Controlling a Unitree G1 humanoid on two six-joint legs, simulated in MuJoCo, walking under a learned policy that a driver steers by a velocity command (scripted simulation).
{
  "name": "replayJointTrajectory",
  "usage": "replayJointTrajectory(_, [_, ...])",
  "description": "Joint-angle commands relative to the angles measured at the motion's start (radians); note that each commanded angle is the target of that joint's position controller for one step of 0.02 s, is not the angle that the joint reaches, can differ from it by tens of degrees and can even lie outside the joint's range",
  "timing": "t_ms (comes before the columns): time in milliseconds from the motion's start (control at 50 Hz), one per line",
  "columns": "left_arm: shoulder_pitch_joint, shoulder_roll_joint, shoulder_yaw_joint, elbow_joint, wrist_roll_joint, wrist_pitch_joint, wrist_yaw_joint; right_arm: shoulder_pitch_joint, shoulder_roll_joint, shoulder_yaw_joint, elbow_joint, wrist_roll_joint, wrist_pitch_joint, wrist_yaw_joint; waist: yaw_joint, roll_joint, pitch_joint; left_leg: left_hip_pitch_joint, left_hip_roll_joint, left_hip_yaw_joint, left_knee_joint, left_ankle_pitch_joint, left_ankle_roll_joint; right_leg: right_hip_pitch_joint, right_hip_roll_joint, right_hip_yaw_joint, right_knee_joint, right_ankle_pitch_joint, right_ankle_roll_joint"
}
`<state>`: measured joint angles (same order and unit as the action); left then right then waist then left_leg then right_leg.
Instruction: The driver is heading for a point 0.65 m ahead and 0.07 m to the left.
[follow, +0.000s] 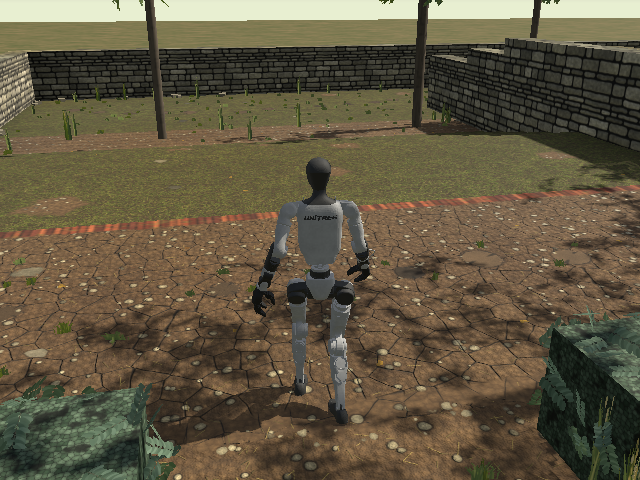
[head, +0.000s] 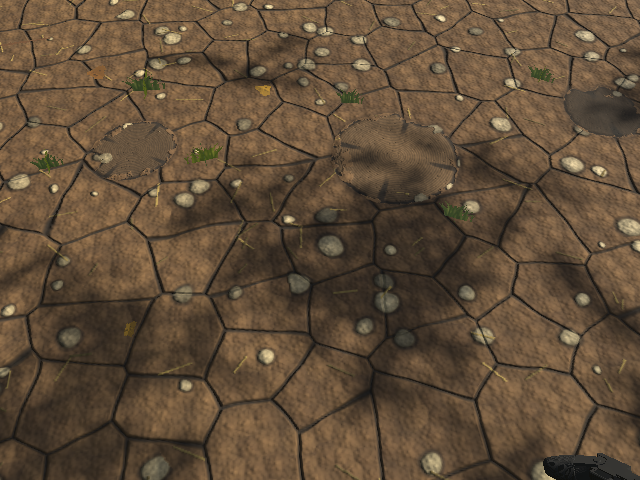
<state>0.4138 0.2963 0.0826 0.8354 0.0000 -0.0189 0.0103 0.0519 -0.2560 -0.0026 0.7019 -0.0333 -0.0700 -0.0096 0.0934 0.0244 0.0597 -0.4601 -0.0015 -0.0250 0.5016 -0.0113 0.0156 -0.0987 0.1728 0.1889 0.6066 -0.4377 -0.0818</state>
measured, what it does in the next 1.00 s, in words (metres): steps on the spot: right foot, then left foot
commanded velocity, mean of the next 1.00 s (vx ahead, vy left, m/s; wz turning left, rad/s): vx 0.05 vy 0.00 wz -0.07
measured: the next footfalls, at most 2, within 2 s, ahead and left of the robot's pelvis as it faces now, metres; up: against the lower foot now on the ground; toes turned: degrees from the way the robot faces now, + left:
right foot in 0.42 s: +0.06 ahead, -0.10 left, +0.00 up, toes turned -9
left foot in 0.72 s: +0.06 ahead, +0.10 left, +0.00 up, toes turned -7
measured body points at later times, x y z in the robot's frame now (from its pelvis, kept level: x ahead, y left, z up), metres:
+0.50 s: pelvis +0.04 -0.01 +0.02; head +0.04 -0.03 +0.47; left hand +0.22 +0.21 -0.08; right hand +0.07 -0.28 -0.12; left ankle +0.10 +0.11 -0.70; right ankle +0.02 -0.10 -0.72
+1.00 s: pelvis +0.00 -0.02 +0.02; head +0.04 -0.02 +0.47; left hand +0.14 +0.26 -0.09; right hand +0.09 -0.31 -0.11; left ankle +0.02 +0.11 -0.72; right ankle +0.00 -0.12 -0.70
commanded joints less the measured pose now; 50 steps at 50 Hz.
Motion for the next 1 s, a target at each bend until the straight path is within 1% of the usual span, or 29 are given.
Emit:
replayJointTrajectory(20, [0.104, 0.06, 0.014, -0.12, -0.02, -0.014, 0.016, 0.304, -0.248, -0.065, -0.027, 0.005, -0.002, -0.018, -0.084, 0.223, -0.413, 0.668, 0.527, -0.501, 0.007, 0.934, 0.201, -0.348, 0.02, -0.073, 0.614, -0.285, 0.034])
replayJointTrajectory(40, [0.147, 0.106, 0.02, -0.078, 0.011, 0.009, 0.023, 0.271, -0.199, -0.064, -0.035, 0.026, 0.018, -0.01, -0.07, 0.147, -0.406, 0.596, 0.502, -0.492, -0.001, 0.849, 0.242, -0.379, -0.046, -0.069, 0.711, -0.227, 0.045])
replayJointTrajectory(60, [0.09, 0.114, 0.021, -0.075, 0.021, 0.028, 0.015, 0.196, -0.136, -0.052, -0.059, 0.029, 0.027, -0.016, -0.068, 0.102, -0.336, 0.503, 0.455, -0.42, -0.057, 0.529, 0.252, -0.413, -0.084, -0.089, 0.746, -0.149, 0.06])
replayJointTrajectory(80, [0.003, 0.123, 0.023, -0.085, 0.029, 0.043, 0.002, 0.134, -0.075, -0.031, -0.071, 0.026, 0.039, -0.021, -0.073, 0.059, -0.217, 0.373, 0.356, -0.295, -0.135, 0.299, 0.21, -0.418, -0.117, -0.109, 0.695, -0.085, 0.077])
replayJointTrajectory(120, [-0.038, 0.097, 0.02, -0.1, 0.027, 0.072, -0.023, 0.106, -0.097, -0.034, -0.06, 0.009, 0.045, -0.029, -0.063, 0.115, -0.116, 0.236, 0.27, -0.142, -0.196, 0.228, 0.184, -0.381, -0.132, -0.134, 0.652, -0.019, 0.107])
replayJointTrajectory(160, [-0.039, 0.079, 0.014, -0.111, 0.017, 0.082, -0.03, 0.124, -0.116, -0.044, -0.047, 0.003, 0.04, -0.027, -0.053, 0.109, -0.126, 0.207, 0.258, -0.07, -0.2, 0.265, 0.189, -0.352, -0.127, -0.151, 0.615, 0.013, 0.113])
replayJointTrajectory(240, [-0.092, 0.05, -0.003, -0.138, 0.026, 0.09, -0.035, 0.146, -0.122, -0.051, -0.03, 0.005, 0.038, -0.019, -0.061, 0.116, -0.147, 0.207, 0.274, -0.037, -0.212, 0.154, 0.207, -0.33, -0.139, -0.157, 0.448, 0.035, 0.101])
replayJointTrajectory(340, [-0.164, 0.04, -0.027, -0.165, 0.02, 0.09, -0.038, 0.161, -0.155, -0.064, -0.011, 0.002, 0.067, -0.001, -0.095, 0.159, -0.132, 0.169, 0.268, -0.034, -0.21, -0.115, 0.191, -0.19, -0.137, -0.216, 0.145, 0.015, 0.07])
replayJointTrajectory(380, [-0.123, 0.029, -0.035, -0.149, 0.024, 0.074, -0.034, 0.158, -0.165, -0.066, -0.003, 0.015, 0.083, 0.003, -0.065, 0.122, -0.119, 0.122, 0.255, -0.019, -0.15, -0.113, 0.154, -0.064, -0.127, -0.241, -0.069, 0.122, 0.045])
replayJointTrajectory(400, [-0.114, 0.042, -0.036, -0.144, 0.027, 0.063, -0.032, 0.195, -0.155, -0.066, 0.012, 0.014, 0.088, 0.006, -0.062, 0.076, -0.101, 0.075, 0.237, -0.005, -0.116, -0.142, 0.099, 0.0, -0.141, -0.197, -0.203, 0.185, 0.028])
replayJointTrajectory(420, [-0.124, 0.089, -0.034, -0.156, 0.042, 0.05, -0.026, 0.238, -0.089, -0.052, 0.009, 0.009, 0.09, 0.015, -0.086, -0.114, -0.104, 0.024, 0.155, 0.078, 0.045, -0.272, 0.023, 0.03, -0.327, 0.054, -0.375, 0.123, 0.003])
replayJointTrajectory(440, [-0.198, 0.18, -0.017, -0.188, 0.035, 0.048, -0.02, 0.233, -0.032, -0.034, -0.026, 0.024, 0.096, 0.009, -0.104, -0.316, -0.044, -0.025, 0.01, 0.128, 0.1, -0.511, -0.028, -0.135, -0.534, 0.293, -0.44, 0.201, -0.1])
replayJointTrajectory(460, [-0.192, 0.123, -0.026, -0.171, 0.044, 0.04, -0.011, 0.173, -0.097, -0.049, -0.011, 0.022, 0.113, 0.004, -0.068, -0.203, -0.011, 0.072, 0.052, 0.025, 0.231, -0.495, -0.027, -0.226, -0.502, 0.218, -0.418, 0.234, -0.139])
replayJointTrajectory(480, [-0.247, 0.081, -0.043, -0.166, 0.041, 0.034, -0.006, 0.189, -0.087, -0.052, -0.003, 0.032, 0.118, 0.011, -0.113, -0.193, -0.01, 0.085, 0.035, 0.015, 0.256, -0.455, -0.021, -0.227, -0.45, 0.141, -0.403, 0.279, -0.131])
replayJointTrajectory(500, [-0.278, 0.061, -0.05, -0.163, 0.038, 0.03, -0.002, 0.215, -0.087, -0.054, 0.02, 0.03, 0.117, 0.013, -0.131, -0.179, -0.011, 0.095, 0.032, 0.016, 0.259, -0.41, -0.018, -0.208, -0.397, 0.071, -0.391, 0.337, -0.104])
replayJointTrajectory(520, [-0.287, 0.06, -0.051, -0.161, 0.03, 0.022, 0.005, 0.235, -0.094, -0.059, 0.036, 0.02, 0.114, 0.011, -0.136, -0.194, -0.031, 0.095, 0.024, 0.028, 0.264, -0.381, -0.016, -0.155, -0.362, 0.026, -0.363, 0.44, -0.087])
replayJointTrajectory(540, [-0.284, 0.027, -0.063, -0.153, 0.026, 0.015, 0.01, 0.275, -0.082, -0.054, 0.066, 0.013, 0.11, 0.012, -0.139, -0.176, -0.071, 0.123, 0.022, 0.028, 0.249, -0.375, -0.021, -0.102, -0.347, -0.026, -0.331, 0.573, -0.084])
replayJointTrajectory(560, [-0.263, 0.012, -0.069, -0.142, 0.023, 0.01, 0.013, 0.277, -0.066, -0.049, 0.075, 0.015, 0.108, 0.012, -0.129, -0.154, -0.095, 0.147, 0.018, 0.027, 0.217, -0.382, -0.026, -0.065, -0.349, -0.051, -0.305, 0.649, -0.082])
replayJointTrajectory(640, [-0.218, 0.079, -0.041, -0.105, 0.014, 0.019, 0.028, 0.225, -0.076, -0.05, 0.057, 0.032, 0.106, 0.005, -0.089, -0.16, -0.103, 0.141, -0.006, 0.044, 0.12, -0.406, -0.029, 0.023, -0.386, -0.047, -0.22, 0.719, -0.104])
replayJointTrajectory(700, [-0.223, 0.11, -0.017, -0.095, 0.007, 0.036, 0.035, 0.244, -0.073, -0.049, 0.057, 0.031, 0.098, 0.001, -0.104, -0.141, -0.1, 0.198, -0.01, 0.061, -0.023, -0.25, -0.011, 0.001, -0.388, -0.054, -0.173, 0.638, -0.078])
replayJointTrajectory(740, [-0.225, 0.092, -0.011, -0.108, 0.013, 0.039, 0.039, 0.256, -0.127, -0.06, 0.048, 0.012, 0.085, 0.001, -0.097, -0.056, -0.102, 0.264, 0.078, -0.078, -0.052, -0.011, 0.034, -0.1, -0.326, -0.1, -0.076, 0.434, -0.022])
replayJointTrajectory(760, [-0.225, 0.042, -0.019, -0.128, 0.009, 0.043, 0.036, 0.255, -0.196, -0.085, 0.057, 0.026, 0.084, 0.002, -0.068, 0.113, -0.072, 0.254, 0.165, -0.229, -0.06, 0.159, 0.102, -0.185, -0.196, -0.208, -0.001, 0.274, 0.025])
replayJointTrajectory(780, [-0.275, 0.025, -0.026, -0.134, 0.017, 0.051, 0.04, 0.291, -0.216, -0.098, 0.056, 0.026, 0.086, 0.007, -0.128, 0.188, -0.04, 0.249, 0.265, -0.379, -0.139, 0.218, 0.189, -0.272, -0.121, -0.257, 0.12, 0.1, 0.059])
replayJointTrajectory(800, [-0.305, 0.027, -0.022, -0.148, 0.015, 0.057, 0.037, 0.318, -0.206, -0.095, 0.058, 0.012, 0.085, 0.006, -0.151, 0.215, -0.03, 0.273, 0.333, -0.455, -0.194, 0.249, 0.264, -0.356, -0.097, -0.218, 0.275, -0.109, 0.059])
replayJointTrajectory(820, [-0.314, 0.028, -0.021, -0.151, 0.011, 0.06, 0.027, 0.304, -0.199, -0.096, 0.054, 0.006, 0.088, 0.002, -0.145, 0.151, -0.034, 0.274, 0.322, -0.433, -0.201, 0.232, 0.289, -0.379, -0.116, -0.168, 0.382, -0.142, 0.057])
replayJointTrajectory(860, [-0.287, 0.033, -0.018, -0.149, 0.007, 0.055, 0.019, 0.218, -0.187, -0.099, 0.04, 0.017, 0.099, -0.008, -0.092, 0.094, -0.033, 0.278, 0.232, -0.335, -0.178, 0.168, 0.232, -0.392, -0.15, -0.137, 0.36, -0.061, 0.064])
replayJointTrajectory(900, [-0.282, 0.029, -0.024, -0.146, 0.014, 0.045, 0.016, 0.188, -0.169, -0.102, 0.028, 0.021, 0.109, -0.003, -0.103, 0.115, -0.065, 0.311, 0.171, -0.293, -0.156, 0.157, 0.193, -0.356, -0.131, -0.169, 0.25, -0.024, 0.084])
replayJointTrajectory(960, [-0.256, 0.028, -0.029, -0.155, 0.002, 0.038, 0.017, 0.195, -0.188, -0.115, 0.027, 0.023, 0.122, 0.009, -0.12, 0.145, -0.108, 0.302, 0.157, -0.319, -0.124, 0.142, 0.172, -0.246, -0.109, -0.182, 0.081, 0.009, 0.09])
replayJointTrajectory(1000, [-0.178, 0.03, -0.028, -0.14, 0.005, 0.031, 0.027, 0.144, -0.196, -0.12, 0.013, 0.03, 0.128, 0.015, -0.079, 0.143, -0.114, 0.236, 0.129, -0.34, -0.086, 0.093, 0.128, -0.111, -0.094, -0.196, -0.128, 0.121, 0.084])
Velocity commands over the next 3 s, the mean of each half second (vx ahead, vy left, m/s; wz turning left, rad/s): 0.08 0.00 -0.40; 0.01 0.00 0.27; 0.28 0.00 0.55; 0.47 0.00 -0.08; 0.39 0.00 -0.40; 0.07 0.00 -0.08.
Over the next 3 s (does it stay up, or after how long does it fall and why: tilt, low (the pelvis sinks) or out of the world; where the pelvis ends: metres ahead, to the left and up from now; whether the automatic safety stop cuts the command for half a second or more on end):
stays up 0.63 0.23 0.02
